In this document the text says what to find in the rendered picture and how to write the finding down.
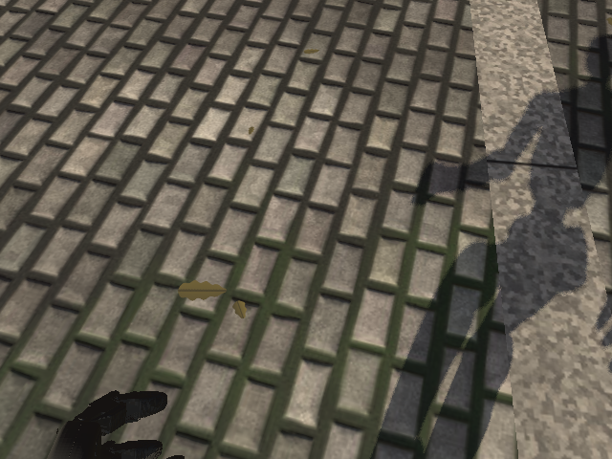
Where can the left robot hand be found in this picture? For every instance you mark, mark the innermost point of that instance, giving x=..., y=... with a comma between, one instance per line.
x=81, y=438

